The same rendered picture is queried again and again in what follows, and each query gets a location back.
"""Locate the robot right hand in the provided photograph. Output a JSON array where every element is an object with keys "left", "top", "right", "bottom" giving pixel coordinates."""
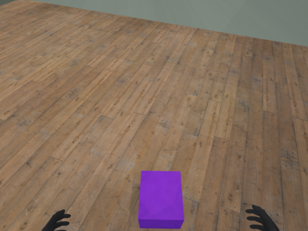
[{"left": 246, "top": 205, "right": 280, "bottom": 231}]

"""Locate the carton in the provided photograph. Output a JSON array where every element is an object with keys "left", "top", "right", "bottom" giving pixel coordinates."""
[{"left": 138, "top": 171, "right": 184, "bottom": 229}]

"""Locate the robot left hand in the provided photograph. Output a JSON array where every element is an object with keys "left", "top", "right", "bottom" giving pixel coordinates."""
[{"left": 42, "top": 209, "right": 71, "bottom": 231}]

